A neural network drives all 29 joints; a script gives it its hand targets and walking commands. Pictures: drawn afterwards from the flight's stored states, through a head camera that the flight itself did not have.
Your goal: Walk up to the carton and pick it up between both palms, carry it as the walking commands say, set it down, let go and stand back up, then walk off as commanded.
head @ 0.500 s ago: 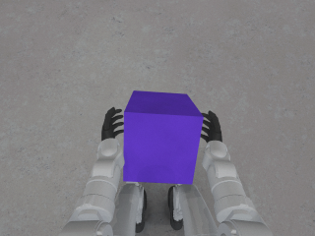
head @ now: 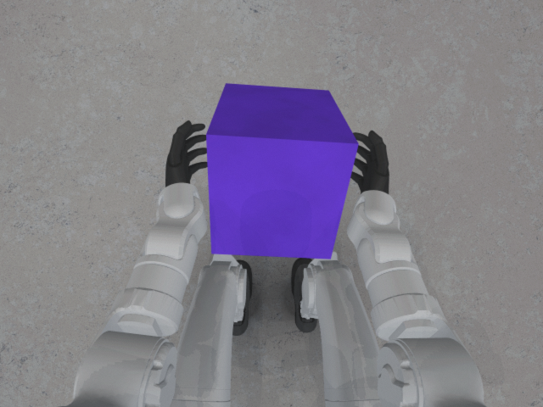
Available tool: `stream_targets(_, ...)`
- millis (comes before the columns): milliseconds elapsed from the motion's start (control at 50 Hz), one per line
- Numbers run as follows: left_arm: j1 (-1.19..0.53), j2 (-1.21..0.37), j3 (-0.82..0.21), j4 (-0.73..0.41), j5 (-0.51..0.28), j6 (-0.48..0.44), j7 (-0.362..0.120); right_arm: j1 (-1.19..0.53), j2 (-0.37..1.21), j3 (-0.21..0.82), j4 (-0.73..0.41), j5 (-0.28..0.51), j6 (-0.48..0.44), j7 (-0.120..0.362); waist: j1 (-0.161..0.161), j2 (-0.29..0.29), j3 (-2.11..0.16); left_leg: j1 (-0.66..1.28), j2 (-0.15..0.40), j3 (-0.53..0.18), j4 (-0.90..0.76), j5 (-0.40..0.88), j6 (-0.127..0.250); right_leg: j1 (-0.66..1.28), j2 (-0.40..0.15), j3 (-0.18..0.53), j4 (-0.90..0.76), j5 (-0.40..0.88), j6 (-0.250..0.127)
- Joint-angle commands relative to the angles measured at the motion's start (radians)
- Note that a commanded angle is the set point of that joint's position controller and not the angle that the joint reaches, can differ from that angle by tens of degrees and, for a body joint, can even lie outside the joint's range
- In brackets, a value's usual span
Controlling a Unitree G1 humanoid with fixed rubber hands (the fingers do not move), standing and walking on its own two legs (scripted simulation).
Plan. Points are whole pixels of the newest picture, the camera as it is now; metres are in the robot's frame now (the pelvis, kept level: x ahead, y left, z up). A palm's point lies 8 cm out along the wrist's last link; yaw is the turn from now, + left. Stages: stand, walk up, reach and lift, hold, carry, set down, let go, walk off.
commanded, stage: set down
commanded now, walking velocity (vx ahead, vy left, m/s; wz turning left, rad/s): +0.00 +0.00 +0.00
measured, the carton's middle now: (274, 165) +0.44 +0.00 -0.26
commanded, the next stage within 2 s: none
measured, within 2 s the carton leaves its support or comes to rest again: neither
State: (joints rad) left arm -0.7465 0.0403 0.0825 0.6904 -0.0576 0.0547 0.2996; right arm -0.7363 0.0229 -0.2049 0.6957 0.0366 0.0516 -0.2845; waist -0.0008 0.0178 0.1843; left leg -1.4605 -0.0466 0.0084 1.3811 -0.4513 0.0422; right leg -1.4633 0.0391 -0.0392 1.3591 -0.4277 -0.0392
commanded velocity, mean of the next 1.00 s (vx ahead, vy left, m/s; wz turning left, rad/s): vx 0.00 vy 0.00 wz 0.00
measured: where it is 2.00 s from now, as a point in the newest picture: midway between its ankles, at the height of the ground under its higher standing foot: (271, 309)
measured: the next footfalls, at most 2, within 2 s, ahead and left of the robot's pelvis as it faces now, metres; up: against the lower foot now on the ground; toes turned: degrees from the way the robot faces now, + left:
none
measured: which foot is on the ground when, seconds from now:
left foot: down 0.00-1.00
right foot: down 0.00-1.00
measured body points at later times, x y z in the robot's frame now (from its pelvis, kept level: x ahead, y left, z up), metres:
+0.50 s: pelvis -0.05 +0.00 -0.09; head +0.28 +0.00 +0.21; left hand +0.46 +0.14 -0.23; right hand +0.45 -0.14 -0.23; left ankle +0.08 +0.10 -0.58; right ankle +0.09 -0.10 -0.58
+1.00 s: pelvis -0.05 +0.00 -0.17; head +0.29 +0.00 +0.11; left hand +0.49 +0.14 -0.31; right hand +0.47 -0.14 -0.32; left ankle +0.08 +0.10 -0.58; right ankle +0.09 -0.10 -0.58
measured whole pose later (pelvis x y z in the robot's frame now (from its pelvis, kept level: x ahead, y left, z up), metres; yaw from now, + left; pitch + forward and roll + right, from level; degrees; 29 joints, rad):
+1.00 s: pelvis -0.05 +0.00 -0.17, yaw -1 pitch +23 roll -2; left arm -1.39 0.24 0.06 0.89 -0.15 0.33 0.32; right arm -1.31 -0.16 -0.16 0.81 0.09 0.32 -0.35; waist 0.00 0.02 0.53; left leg -1.87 -0.04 0.02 2.00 -0.54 0.04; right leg -1.87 0.04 -0.07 1.97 -0.51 -0.04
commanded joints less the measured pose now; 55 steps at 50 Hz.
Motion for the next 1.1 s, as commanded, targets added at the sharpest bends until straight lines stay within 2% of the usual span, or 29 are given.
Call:
stream_targets(0, -0.464, -0.258, -0.37, -0.307, -0.127, -0.078, -0.085, -0.446, 0.209, 0.424, -0.321, 0.106, -0.08, 0.073, -0.036, -0.042, -1.576, 0.499, -0.088, -0.076, -0.051, 0.419, -0.029, 0.685, 0.091, 0.086, -0.009, 0.49, 0.026)
stream_targets(20, -0.508, -0.235, -0.383, -0.373, -0.138, -0.076, -0.084, -0.51, 0.205, 0.459, -0.409, 0.15, -0.074, 0.068, -0.007, -0.038, -1.684, 0.522, -0.086, -0.053, -0.026, 0.432, -0.029, 0.747, 0.088, 0.094, -0.008, 0.51, 0.028)
stream_targets(40, -0.546, -0.246, -0.422, -0.438, -0.163, -0.064, -0.076, -0.541, 0.187, 0.47, -0.467, 0.18, -0.066, 0.062, -0.015, -0.021, -1.796, 0.57, -0.085, -0.055, 0.001, 0.475, -0.032, 0.776, 0.088, 0.089, 0.026, 0.55, 0.029)
stream_targets(80, -0.535, -0.208, -0.365, -0.393, -0.152, -0.029, -0.063, -0.566, 0.166, 0.479, -0.46, 0.189, -0.033, 0.058, 0.017, -0.06, -1.835, 0.586, -0.087, -0.056, 0.012, 0.461, -0.033, 0.815, 0.085, 0.09, 0.058, 0.541, 0.037)
stream_targets(100, -0.641, -0.167, -0.395, -0.541, -0.169, -0.019, -0.054, -0.629, 0.155, 0.507, -0.555, 0.223, -0.012, 0.059, 0.039, -0.042, -2.002, 0.653, -0.082, -0.044, 0.035, 0.477, -0.035, 0.87, 0.083, 0.093, 0.077, 0.549, 0.034)
stream_targets(140, -0.684, -0.153, -0.386, -0.574, -0.195, 0.035, -0.045, -0.707, 0.068, 0.496, -0.668, 0.231, 0.032, 0.054, -0.005, -0.087, -2.189, 0.715, -0.077, -0.027, 0.072, 0.454, -0.03, 0.945, 0.086, 0.084, 0.081, 0.478, 0.033)
stream_targets(160, -0.644, -0.138, -0.36, -0.563, -0.174, 0.062, -0.051, -0.691, 0.06, 0.5, -0.724, 0.247, 0.058, 0.042, 0.02, -0.079, -2.233, 0.681, -0.081, -0.022, 0.098, 0.521, -0.029, 1.016, 0.08, 0.099, 0.12, 0.615, 0.041)
stream_targets(180, -0.663, -0.128, -0.378, -0.63, -0.201, 0.074, -0.05, -0.711, 0.062, 0.515, -0.78, 0.253, 0.077, 0.036, 0.014, -0.103, -2.243, 0.689, -0.094, -0.032, 0.097, 0.537, -0.026, 1.045, 0.084, 0.1, 0.135, 0.657, 0.048)
stream_targets(220, -0.77, -0.107, -0.357, -0.648, -0.189, 0.101, -0.05, -0.769, 0.055, 0.488, -0.725, 0.239, 0.113, 0.041, -0.007, -0.089, -2.132, 0.678, -0.077, -0.043, 0.108, 0.436, -0.021, 0.896, 0.089, 0.078, 0.157, 0.488, 0.058)
stream_targets(280, -0.862, -0.104, -0.38, -0.664, -0.218, 0.114, -0.054, -0.798, 0.089, 0.483, -0.666, 0.26, 0.138, 0.058, -0.006, -0.039, -2.02, 0.65, -0.067, -0.055, 0.108, 0.4, -0.017, 0.783, 0.084, 0.072, 0.168, 0.444, 0.037)
stream_targets(320, -0.89, -0.153, -0.354, -0.479, -0.204, 0.127, -0.072, -0.828, 0.089, 0.438, -0.496, 0.208, 0.139, 0.07, -0.037, -0.04, -1.848, 0.539, -0.067, -0.056, 0.114, 0.279, -0.022, 0.688, 0.079, 0.073, 0.164, 0.316, 0.031)
stream_targets(340, -0.929, -0.184, -0.353, -0.429, -0.199, 0.131, -0.08, -0.863, 0.132, 0.444, -0.431, 0.22, 0.144, 0.083, -0.019, -0.007, -1.747, 0.506, -0.064, -0.057, 0.109, 0.22, -0.021, 0.603, 0.074, 0.076, 0.171, 0.254, 0.024)
stream_targets(380, -0.949, -0.242, -0.302, -0.25, -0.165, 0.14, -0.108, -0.904, 0.177, 0.402, -0.287, 0.168, 0.145, 0.107, -0.032, -0.024, -1.589, 0.402, -0.067, -0.049, 0.126, 0.111, -0.022, 0.506, 0.073, 0.069, 0.168, 0.134, 0.014)
stream_targets(400, -0.999, -0.247, -0.245, -0.181, -0.128, 0.137, -0.124, -0.949, 0.217, 0.374, -0.199, 0.146, 0.147, 0.123, -0.009, -0.025, -1.487, 0.35, -0.069, -0.053, 0.132, 0.052, -0.02, 0.438, 0.07, 0.07, 0.174, 0.075, 0.016)
stream_targets(460, -1.125, -0.461, -0.269, -0.143, -0.11, 0.12, -0.187, -1.061, 0.463, 0.372, -0.1, 0.134, 0.137, 0.181, -0.006, -0.008, -1.609, 0.326, -0.077, -0.061, 0.178, 0.06, -0.009, 0.405, 0.079, 0.088, 0.214, 0.072, 0.007)
stream_targets(480, -1.168, -0.55, -0.292, -0.118, -0.132, 0.115, -0.204, -1.102, 0.501, 0.356, -0.088, 0.111, 0.127, 0.196, -0.062, -0.018, -1.643, 0.34, -0.09, -0.063, 0.204, 0.082, -0.018, 0.39, 0.092, 0.065, 0.222, 0.088, 0.002)
stream_targets(500, -1.193, -0.597, -0.294, -0.11, -0.121, 0.112, -0.222, -1.134, 0.569, 0.367, -0.08, 0.106, 0.123, 0.213, -0.035, -0.024, -1.691, 0.336, -0.091, -0.062, 0.221, 0.124, -0.022, 0.393, 0.093, 0.072, 0.252, 0.14, 0.004)
stream_targets(540, -1.284, -0.684, -0.289, -0.1, -0.114, 0.102, -0.262, -1.181, 0.663, 0.35, -0.025, 0.08, 0.127, 0.241, -0.05, -0.011, -1.712, 0.279, -0.102, -0.049, 0.268, 0.121, -0.027, 0.39, 0.1, 0.081, 0.282, 0.139, 0.002)
stream_targets(580, -1.363, -0.721, -0.309, -0.154, -0.124, 0.098, -0.28, -1.283, 0.708, 0.364, -0.125, 0.099, 0.123, 0.261, -0.034, -0.012, -1.839, 0.3, -0.115, -0.045, 0.305, 0.164, -0.03, 0.398, 0.108, 0.071, 0.317, 0.182, 0.005)
stream_targets(600, -1.387, -0.743, -0.324, -0.184, -0.142, 0.101, -0.284, -1.303, 0.686, 0.367, -0.164, 0.101, 0.123, 0.264, -0.06, 0.001, -1.88, 0.326, -0.12, -0.044, 0.321, 0.197, -0.037, 0.413, 0.11, 0.06, 0.33, 0.219, 0.005)
stream_targets(640, -1.37, -0.779, -0.322, -0.172, -0.148, 0.119, -0.295, -1.357, 0.722, 0.398, -0.212, 0.128, 0.133, 0.276, -0.027, -0.007, -1.912, 0.336, -0.124, -0.036, 0.34, 0.227, -0.03, 0.421, 0.112, 0.058, 0.353, 0.235, 0.017)
stream_targets(700, -1.488, -0.744, -0.361, -0.34, -0.194, 0.131, -0.294, -1.429, 0.716, 0.429, -0.353, 0.165, 0.152, 0.269, -0.054, -0.037, -2.155, 0.398, -0.13, -0.025, 0.389, 0.295, -0.033, 0.541, 0.116, 0.059, 0.374, 0.326, 0.014)
stream_targets(760, -1.461, -0.716, -0.368, -0.38, -0.205, 0.169, -0.282, -1.495, 0.682, 0.462, -0.479, 0.219, 0.173, 0.265, -0.016, -0.023, -2.25, 0.474, -0.129, -0.032, 0.393, 0.349, -0.025, 0.545, 0.119, 0.032, 0.412, 0.363, 0.028)
stream_targets(780, -1.493, -0.683, -0.328, -0.33, -0.183, 0.167, -0.283, -1.468, 0.693, 0.434, -0.362, 0.19, 0.188, 0.271, -0.012, -0.029, -2.138, 0.407, -0.124, -0.028, 0.407, 0.291, -0.024, 0.478, 0.114, 0.045, 0.411, 0.295, 0.025)
stream_targets(940, -1.492, -0.736, -0.254, -0.097, -0.141, 0.149, -0.32, -1.449, 0.718, 0.353, -0.154, 0.131, 0.161, 0.297, -0.03, -0.007, -1.819, 0.225, -0.112, -0.032, 0.464, 0.18, -0.026, 0.271, 0.113, 0.042, 0.46, 0.181, 0.012)
stream_targets(1000, -1.477, -0.768, -0.252, -0.091, -0.147, 0.132, -0.34, -1.434, 0.75, 0.336, -0.126, 0.114, 0.154, 0.314, -0.048, -0.018, -1.795, 0.18, -0.115, -0.033, 0.489, 0.219, -0.023, 0.269, 0.117, 0.036, 0.495, 0.22, 0.018)
stream_targets(1020, -1.461, -0.756, -0.22, -0.025, -0.126, 0.136, -0.346, -1.421, 0.741, 0.315, -0.091, 0.095, 0.15, 0.315, -0.04, -0.037, -1.761, 0.142, -0.117, -0.025, 0.498, 0.203, -0.027, 0.271, 0.116, 0.037, 0.488, 0.212, 0.016)
stream_targets(1060, -1.462, -0.81, -0.267, -0.089, -0.154, 0.133, -0.352, -1.46, 0.733, 0.354, -0.187, 0.129, 0.137, 0.327, -0.046, 0.007, -1.834, 0.211, -0.118, -0.035, 0.511, 0.265, -0.022, 0.246, 0.116, 0.024, 0.524, 0.25, 0.015)
stream_targets(1080, -1.452, -0.805, -0.242, -0.061, -0.131, 0.133, -0.354, -1.448, 0.753, 0.345, -0.144, 0.125, 0.141, 0.332, -0.026, -0.005, -1.815, 0.21, -0.117, -0.028, 0.52, 0.275, -0.025, 0.237, 0.118, 0.026, 0.524, 0.257, 0.016)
